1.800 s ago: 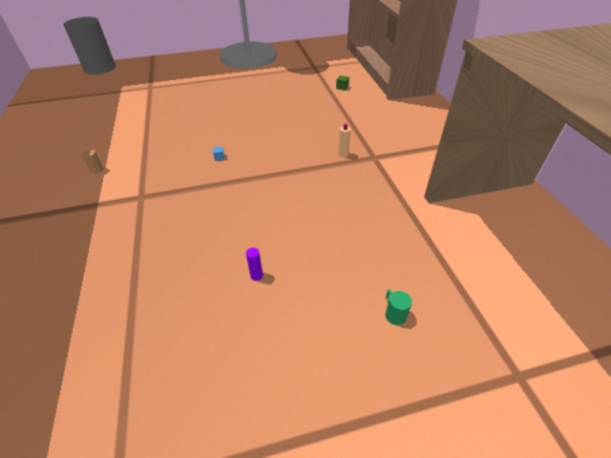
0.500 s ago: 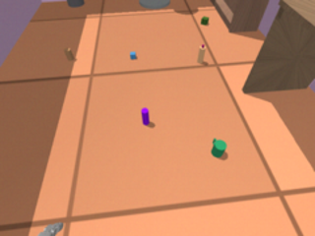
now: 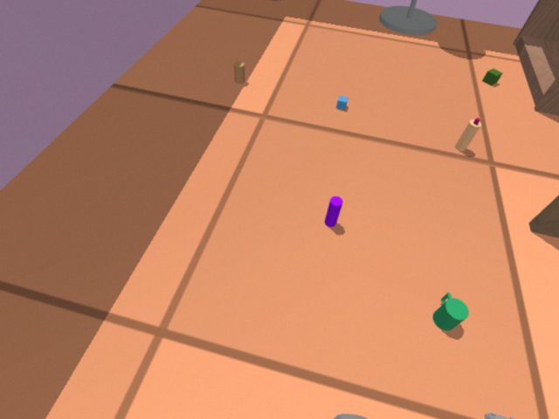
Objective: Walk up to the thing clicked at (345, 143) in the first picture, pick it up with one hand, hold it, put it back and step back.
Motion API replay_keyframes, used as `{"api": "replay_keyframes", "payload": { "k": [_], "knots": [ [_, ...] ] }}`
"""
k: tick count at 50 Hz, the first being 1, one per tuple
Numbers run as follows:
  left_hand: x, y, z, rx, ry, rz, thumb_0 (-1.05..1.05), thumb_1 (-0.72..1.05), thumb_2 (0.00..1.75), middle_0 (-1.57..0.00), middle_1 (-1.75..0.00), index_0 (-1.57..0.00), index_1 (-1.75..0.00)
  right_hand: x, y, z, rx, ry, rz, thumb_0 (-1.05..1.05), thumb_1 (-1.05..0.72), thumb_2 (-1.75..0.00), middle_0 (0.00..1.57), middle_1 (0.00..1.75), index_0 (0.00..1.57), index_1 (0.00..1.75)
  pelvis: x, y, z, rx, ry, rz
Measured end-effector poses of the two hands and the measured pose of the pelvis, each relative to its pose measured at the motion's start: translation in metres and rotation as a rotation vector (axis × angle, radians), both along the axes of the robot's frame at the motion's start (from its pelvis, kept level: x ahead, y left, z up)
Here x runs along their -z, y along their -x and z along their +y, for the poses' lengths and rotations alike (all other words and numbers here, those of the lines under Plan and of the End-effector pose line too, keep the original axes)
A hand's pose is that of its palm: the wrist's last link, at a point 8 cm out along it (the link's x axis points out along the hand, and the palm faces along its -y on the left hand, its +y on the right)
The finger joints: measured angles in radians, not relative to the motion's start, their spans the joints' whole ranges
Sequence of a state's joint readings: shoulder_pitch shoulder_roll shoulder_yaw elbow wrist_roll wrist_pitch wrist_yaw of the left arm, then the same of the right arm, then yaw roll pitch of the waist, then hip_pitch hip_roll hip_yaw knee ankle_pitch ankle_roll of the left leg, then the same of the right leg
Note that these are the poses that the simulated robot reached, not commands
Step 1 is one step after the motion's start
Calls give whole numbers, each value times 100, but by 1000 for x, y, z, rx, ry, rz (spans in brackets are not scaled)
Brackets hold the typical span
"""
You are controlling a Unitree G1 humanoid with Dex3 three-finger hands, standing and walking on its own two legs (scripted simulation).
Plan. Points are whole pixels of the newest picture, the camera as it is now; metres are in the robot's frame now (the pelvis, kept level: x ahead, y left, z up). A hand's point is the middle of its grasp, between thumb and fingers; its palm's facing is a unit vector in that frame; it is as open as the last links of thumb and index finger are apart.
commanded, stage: walk up
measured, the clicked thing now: (468, 133) +1.55 -1.01 -0.65
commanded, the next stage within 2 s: stand in 1.18 s
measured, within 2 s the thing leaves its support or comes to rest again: neither
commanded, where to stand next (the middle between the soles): +0.05 +0.00 m, yaw +17 degrees
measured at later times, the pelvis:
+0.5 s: pelvis -0.02 +0.00 -0.01, yaw +13 degrees
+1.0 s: pelvis -0.01 -0.01 +0.01, yaw +19 degrees
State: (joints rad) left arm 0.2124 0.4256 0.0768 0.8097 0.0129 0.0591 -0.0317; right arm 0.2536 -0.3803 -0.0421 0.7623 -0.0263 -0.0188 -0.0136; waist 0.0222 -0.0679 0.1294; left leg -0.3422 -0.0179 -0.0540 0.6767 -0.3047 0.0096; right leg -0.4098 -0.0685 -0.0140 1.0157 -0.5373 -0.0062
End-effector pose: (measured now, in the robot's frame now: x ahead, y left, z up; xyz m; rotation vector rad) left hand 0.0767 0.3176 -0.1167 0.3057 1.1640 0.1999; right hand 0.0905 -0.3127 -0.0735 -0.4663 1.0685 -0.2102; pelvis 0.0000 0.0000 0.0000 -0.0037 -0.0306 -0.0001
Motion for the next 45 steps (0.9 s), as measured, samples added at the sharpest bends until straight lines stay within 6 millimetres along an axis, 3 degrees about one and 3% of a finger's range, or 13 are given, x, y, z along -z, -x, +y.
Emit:
{"api": "replay_keyframes", "payload": {
  "k": [4, 9, 14, 18, 22, 25, 28, 40, 45],
  "knots": [
    [-4, 23, -2, -48, -22, 12, 1, 91, 89, -20, -30, -20, -30, 4, -17, -2, -60, -12, -13, 0, -90, -90, 20, 30, 21, 30, 1, 2, -7, -44, 14, 7],
    [-10, 53, -11, -103, -86, -11, 1, 90, 89, -20, -30, -20, -30, 24, -40, -13, -110, -41, -27, 0, -90, -90, 20, 30, 21, 30, 12, 8, -24, -98, 31, 2],
    [-28, 83, -18, -155, -101, -6, 1, 90, 89, -20, -30, -20, -30, 26, -56, -6, -150, -72, -16, 0, -91, -90, 20, 30, 21, 30, 2, 12, -23, -145, -2, -8],
    [-37, 99, -11, -167, -115, -7, 1, 90, 89, -20, -30, -21, -31, 24, -60, 4, -195, -89, 12, 0, -91, -90, 20, 30, 21, 30, -3, 14, -17, -186, -9, 2],
    [-30, 112, 10, -196, -118, -13, 1, 90, 89, -20, -30, -21, -31, 25, -61, 17, -228, -68, 35, 0, -91, -90, 20, 30, 21, 30, 3, 16, -6, -223, -10, 8],
    [-15, 119, 23, -237, -108, 1, 1, 90, 89, -20, -30, -21, -31, 27, -59, 29, -241, -47, 30, 0, -91, -90, 20, 30, 21, 30, 10, 18, 3, -235, -35, -4],
    [-9, 121, 23, -267, -83, 18, 1, 90, 89, -20, -30, -20, -30, 22, -55, 39, -250, -46, 31, 0, -91, -90, 20, 30, 21, 30, 7, 17, 6, -259, -13, -5],
    [-2, 128, -10, -296, -14, 14, 1, 90, 89, -20, -30, -20, -30, 27, -68, 48, -270, -80, 32, 0, -91, -90, 20, 30, 21, 30, 3, 18, -3, -311, 9, -18],
    [-4, 123, -16, -318, 13, 8, 1, 90, 89, -20, -30, -20, -30, 27, -71, 52, -289, -90, 53, 0, -91, -90, 20, 30, 21, 30, -3, 15, -2, -321, 12, -15]
  ]
}}
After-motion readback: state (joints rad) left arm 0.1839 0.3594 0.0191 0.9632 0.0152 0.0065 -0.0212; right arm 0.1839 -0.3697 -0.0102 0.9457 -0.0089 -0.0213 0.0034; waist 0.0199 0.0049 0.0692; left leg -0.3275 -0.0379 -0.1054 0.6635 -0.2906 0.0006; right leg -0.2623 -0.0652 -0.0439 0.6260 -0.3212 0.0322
